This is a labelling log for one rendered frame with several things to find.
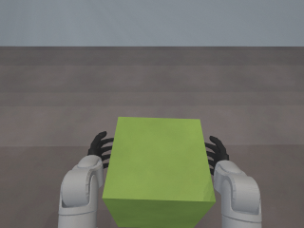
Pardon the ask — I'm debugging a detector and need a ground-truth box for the robot right hand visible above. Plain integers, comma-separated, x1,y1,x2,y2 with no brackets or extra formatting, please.
204,136,229,176

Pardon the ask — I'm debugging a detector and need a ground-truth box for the carton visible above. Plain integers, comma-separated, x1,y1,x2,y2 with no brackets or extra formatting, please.
102,117,216,228

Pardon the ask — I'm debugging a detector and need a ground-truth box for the right robot forearm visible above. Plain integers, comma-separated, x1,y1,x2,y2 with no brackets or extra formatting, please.
214,160,262,228

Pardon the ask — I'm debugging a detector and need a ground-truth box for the robot left hand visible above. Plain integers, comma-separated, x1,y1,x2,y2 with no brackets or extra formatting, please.
87,131,114,169

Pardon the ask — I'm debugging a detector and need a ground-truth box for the left robot forearm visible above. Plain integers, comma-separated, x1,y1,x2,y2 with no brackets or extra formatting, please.
58,155,105,228

